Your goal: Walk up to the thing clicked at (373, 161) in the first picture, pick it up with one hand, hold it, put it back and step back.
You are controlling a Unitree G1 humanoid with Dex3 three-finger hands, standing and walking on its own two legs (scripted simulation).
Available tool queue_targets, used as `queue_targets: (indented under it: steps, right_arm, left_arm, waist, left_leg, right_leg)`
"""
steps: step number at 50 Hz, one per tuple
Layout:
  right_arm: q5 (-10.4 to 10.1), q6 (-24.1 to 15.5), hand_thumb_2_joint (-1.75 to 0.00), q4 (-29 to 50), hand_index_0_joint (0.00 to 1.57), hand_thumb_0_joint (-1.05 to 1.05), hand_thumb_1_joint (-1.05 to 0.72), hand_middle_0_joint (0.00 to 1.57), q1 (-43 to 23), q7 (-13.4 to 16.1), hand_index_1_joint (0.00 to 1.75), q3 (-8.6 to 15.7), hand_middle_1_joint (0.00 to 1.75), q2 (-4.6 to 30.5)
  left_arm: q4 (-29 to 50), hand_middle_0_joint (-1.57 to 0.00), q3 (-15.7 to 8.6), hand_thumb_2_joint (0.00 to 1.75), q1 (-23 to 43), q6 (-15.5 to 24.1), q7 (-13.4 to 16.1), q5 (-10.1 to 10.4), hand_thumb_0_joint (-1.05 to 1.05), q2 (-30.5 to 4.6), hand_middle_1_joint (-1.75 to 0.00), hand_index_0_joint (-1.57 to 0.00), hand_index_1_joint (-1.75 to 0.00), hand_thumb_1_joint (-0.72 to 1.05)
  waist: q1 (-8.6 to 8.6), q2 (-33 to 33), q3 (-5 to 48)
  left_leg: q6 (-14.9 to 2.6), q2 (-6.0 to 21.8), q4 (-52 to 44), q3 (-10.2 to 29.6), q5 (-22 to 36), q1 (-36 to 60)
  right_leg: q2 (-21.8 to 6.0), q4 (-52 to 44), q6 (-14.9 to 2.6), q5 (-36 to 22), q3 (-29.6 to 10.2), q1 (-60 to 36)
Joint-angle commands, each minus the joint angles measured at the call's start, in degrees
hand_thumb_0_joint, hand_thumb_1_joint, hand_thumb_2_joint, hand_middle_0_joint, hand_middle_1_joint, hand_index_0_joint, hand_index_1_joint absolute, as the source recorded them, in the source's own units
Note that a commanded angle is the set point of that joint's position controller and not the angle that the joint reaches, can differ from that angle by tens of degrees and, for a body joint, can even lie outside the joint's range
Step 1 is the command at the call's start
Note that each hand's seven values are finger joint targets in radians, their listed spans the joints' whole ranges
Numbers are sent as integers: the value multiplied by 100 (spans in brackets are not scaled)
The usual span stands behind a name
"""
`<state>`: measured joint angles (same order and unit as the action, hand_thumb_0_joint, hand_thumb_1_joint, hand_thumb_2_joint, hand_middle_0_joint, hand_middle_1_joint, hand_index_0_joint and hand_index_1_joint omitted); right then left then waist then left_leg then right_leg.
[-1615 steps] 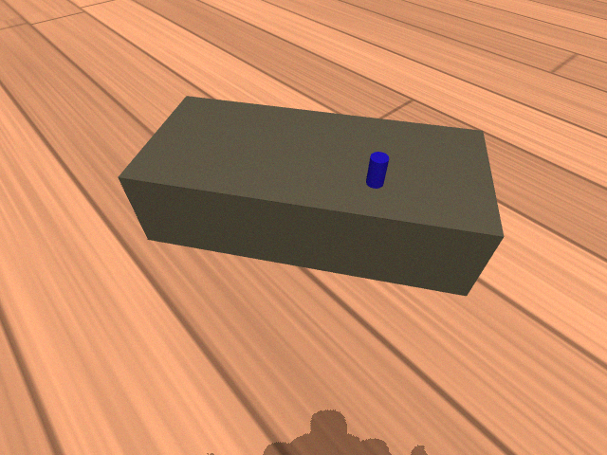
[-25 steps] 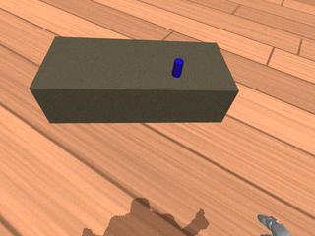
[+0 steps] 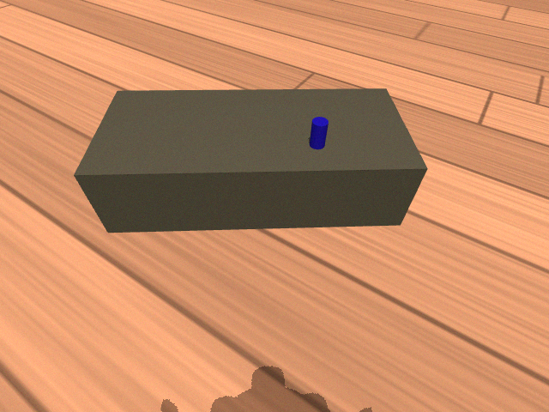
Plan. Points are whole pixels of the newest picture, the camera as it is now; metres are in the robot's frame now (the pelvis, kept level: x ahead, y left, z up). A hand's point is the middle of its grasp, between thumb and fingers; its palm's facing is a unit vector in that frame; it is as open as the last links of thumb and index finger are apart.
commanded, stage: step back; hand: right
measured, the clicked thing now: (318, 133) +1.17 -0.22 -0.35
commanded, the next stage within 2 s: stand in 0.38 s
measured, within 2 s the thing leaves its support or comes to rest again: neither
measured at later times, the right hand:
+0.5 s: hand (430, 410) +0.16 -0.24 -0.14, palm faces -0.04 +0.94 -0.35, open 7.4 cm
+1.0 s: hand out of the picture +0.07 -0.25 -0.14, palm faces -0.02 +0.94 -0.34, open 7.4 cm
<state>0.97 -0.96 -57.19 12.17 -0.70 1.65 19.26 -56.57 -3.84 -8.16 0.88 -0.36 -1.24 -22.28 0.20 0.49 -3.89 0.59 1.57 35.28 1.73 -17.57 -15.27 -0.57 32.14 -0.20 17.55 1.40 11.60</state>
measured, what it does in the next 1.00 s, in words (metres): stands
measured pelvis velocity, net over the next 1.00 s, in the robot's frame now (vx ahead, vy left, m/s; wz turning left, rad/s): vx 0.01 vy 0.00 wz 0.02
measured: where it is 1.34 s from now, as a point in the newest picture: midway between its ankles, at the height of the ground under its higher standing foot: outside the picture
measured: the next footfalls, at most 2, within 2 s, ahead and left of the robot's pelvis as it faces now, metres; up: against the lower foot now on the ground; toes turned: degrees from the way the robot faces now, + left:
none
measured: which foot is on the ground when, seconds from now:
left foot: down 0.00-1.00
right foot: down 0.00-1.00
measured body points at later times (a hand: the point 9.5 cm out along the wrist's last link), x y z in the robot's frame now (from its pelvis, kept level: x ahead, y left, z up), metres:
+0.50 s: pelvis +0.03 +0.00 +0.01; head +0.05 +0.01 +0.46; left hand +0.11 +0.31 -0.12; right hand +0.16 -0.29 -0.11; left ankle +0.04 +0.13 -0.73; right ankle -0.01 -0.13 -0.73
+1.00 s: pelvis +0.01 +0.00 +0.02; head +0.02 +0.00 +0.47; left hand +0.08 +0.30 -0.12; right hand +0.07 -0.30 -0.11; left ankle +0.03 +0.13 -0.73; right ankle -0.01 -0.13 -0.73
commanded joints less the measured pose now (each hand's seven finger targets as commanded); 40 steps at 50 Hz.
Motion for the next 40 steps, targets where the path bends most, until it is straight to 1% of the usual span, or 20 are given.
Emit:
queue_targets:
  steps: [1,2,3,4,5,7,8,9,10,11,12,13,15,17,18,19,20,23,24,40]
  right_arm:
    - [21,-82,-90,566,20,0,-90,20,-478,155,30,310,30,1196]
    - [32,-104,-90,466,20,0,-90,20,-217,140,30,321,30,1282]
    - [20,-141,-90,400,20,0,-90,20,-123,115,30,292,30,1243]
    - [13,-178,-90,319,20,0,-90,20,-116,101,30,279,30,1152]
    - [14,-216,-90,245,20,0,-90,20,27,104,30,277,30,1075]
    - [59,-271,-90,171,20,0,-90,20,191,129,30,359,30,1212]
    - [66,-287,-90,163,20,0,-90,20,267,158,30,393,30,1342]
    - [51,-303,-90,183,20,0,-90,20,123,172,30,386,30,1431]
    - [30,-289,-90,275,20,0,-90,20,-156,164,30,418,30,1745]
    - [36,-255,-90,273,20,0,-90,20,-386,154,30,401,30,1686]
    - [32,-233,-90,292,20,0,-90,20,-557,154,30,369,30,1615]
    - [35,-213,-90,336,20,0,-90,20,-734,164,30,346,30,1522]
    - [-5,-204,-90,338,20,0,-90,20,-721,181,30,291,30,1366]
    - [-25,-196,-90,278,20,0,-90,20,-621,189,30,271,30,1233]
    - [-28,-192,-90,223,20,0,-90,20,-605,187,30,260,30,1216]
    - [-60,-180,-90,161,20,0,-90,20,-641,184,30,211,30,1271]
    - [-73,-186,-90,124,20,0,-90,20,-654,186,30,218,30,1294]
    - [-74,-160,-90,32,20,0,-90,20,-769,174,30,180,30,1292]
    - [-84,-146,-90,11,20,0,-90,20,-829,169,30,168,30,1267]
    - [-57,-91,-90,-375,20,0,-90,20,-1184,56,30,93,30,1189]
  left_arm:
    - [297,-20,-359,90,62,190,89,-123,0,-1750,-30,-20,-30,90]
    - [416,-20,-342,90,383,183,80,-109,0,-1634,-30,-20,-30,90]
    - [481,-20,-294,90,550,181,82,-84,0,-1483,-30,-20,-30,90]
    - [461,-20,-228,90,554,195,94,-59,0,-1296,-30,-20,-30,90]
    - [411,-20,-205,90,623,192,94,-49,0,-1272,-30,-20,-30,90]
    - [428,-20,-181,90,580,143,69,20,0,-1139,-30,-20,-30,90]
    - [456,-20,-160,90,565,123,67,58,0,-1060,-30,-20,-30,90]
    - [436,-20,-116,90,562,77,56,97,0,-968,-30,-20,-30,90]
    - [355,-20,-153,90,431,25,61,118,0,-982,-30,-20,-30,90]
    - [263,-20,-110,90,447,29,74,111,0,-959,-30,-20,-30,90]
    - [202,-20,-84,90,411,37,72,84,0,-924,-30,-20,-30,90]
    - [122,-20,-78,90,316,59,72,66,0,-955,-30,-20,-30,90]
    - [33,-20,-122,90,147,115,78,63,0,-1126,-30,-20,-30,90]
    - [2,-20,-149,90,157,133,98,56,0,-1247,-30,-20,-30,90]
    - [18,-20,-135,90,238,128,107,65,0,-1250,-30,-20,-30,90]
    - [-112,-20,2,90,282,117,92,150,0,-991,-30,-20,-30,90]
    - [-101,-20,24,90,389,113,97,150,0,-978,-30,-20,-30,90]
    - [-153,-20,69,90,522,115,114,132,0,-990,-30,-20,-30,90]
    - [-214,-20,73,90,493,119,122,129,0,-1009,-30,-20,-30,90]
    - [-539,-20,142,90,581,154,73,69,0,-993,-30,-20,-30,90]
  waist:
    - [-302,-761,103]
    - [-130,-726,-51]
    - [-17,-709,-26]
    - [2,-674,73]
    - [85,-776,232]
    - [45,-479,639]
    - [33,-128,820]
    - [-59,193,748]
    - [-125,335,621]
    - [-193,421,518]
    - [-244,515,529]
    - [-285,552,597]
    - [-267,396,741]
    - [-176,216,998]
    - [-137,211,1101]
    - [-45,365,945]
    - [-3,231,954]
    - [29,53,912]
    - [16,-22,928]
    - [-8,-184,317]
  left_leg:
    - [-64,-121,1138,88,-1457,-1153]
    - [-52,55,969,95,-1369,-963]
    - [-73,126,393,34,-1144,-773]
    - [-114,25,-10,-36,-593,-555]
    - [-138,22,-590,-99,336,-157]
    - [-325,250,-867,267,2446,730]
    - [-544,606,-958,696,2903,968]
    - [-903,1052,-1245,1376,2605,604]
    - [-1289,1384,-1103,1649,2575,380]
    - [-1242,1406,-1203,1582,2358,253]
    - [-1076,1281,-1215,1356,2247,276]
    - [-833,1070,-1112,1069,2213,300]
    - [-460,577,-587,480,2519,46]
    - [-273,333,-301,123,2670,43]
    - [-273,351,-372,146,2756,256]
    - [-288,490,-737,368,2991,882]
    - [-313,585,-768,422,3277,1111]
    - [-322,610,-901,369,3344,1168]
    - [-308,608,-857,338,3443,1233]
    - [-114,520,-1893,327,1072,941]
  right_leg:
    - [-2165,-1791,-1358,1019,-2541,-138]
    - [-2097,-1624,-1374,605,-2272,23]
    - [-1790,-1333,-1203,-178,-1698,-69]
    - [-1467,-1085,-956,-981,-1203,-155]
    - [-1242,-778,-724,-1653,-804,-158]
    - [-761,127,-286,-2377,-301,18]
    - [-490,574,-150,-2033,-101,169]
    - [-194,708,-22,-923,-21,203]
    - [-135,549,-97,98,-78,129]
    - [-170,323,-157,407,-71,34]
    - [-236,39,-186,264,-128,-66]
    - [-296,-246,-192,-116,-184,-153]
    - [-517,-508,-263,-1422,-407,-704]
    - [-774,-412,-402,-2255,-630,-1072]
    - [-794,-313,-407,-2425,-597,-966]
    - [-764,-583,-282,-2685,-684,-428]
    - [-656,-665,-198,-2650,-541,-396]
    - [-612,-879,-104,-2609,-458,-561]
    - [-644,-901,-101,-2887,-468,-635]
    - [-705,-1978,-32,-638,-603,-406]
